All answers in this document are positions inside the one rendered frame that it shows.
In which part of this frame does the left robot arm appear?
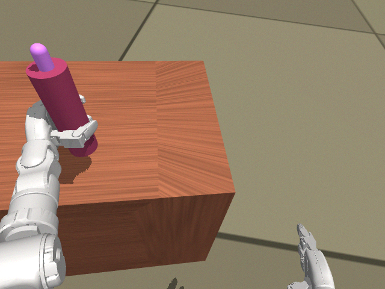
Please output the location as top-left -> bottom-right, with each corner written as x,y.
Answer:
0,139 -> 66,289

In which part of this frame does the bottle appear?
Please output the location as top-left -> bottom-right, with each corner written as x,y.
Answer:
26,43 -> 98,157

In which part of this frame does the right robot hand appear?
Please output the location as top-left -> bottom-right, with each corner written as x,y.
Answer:
287,223 -> 335,289

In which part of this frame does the left robot hand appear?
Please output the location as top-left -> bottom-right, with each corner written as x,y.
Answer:
25,95 -> 98,149

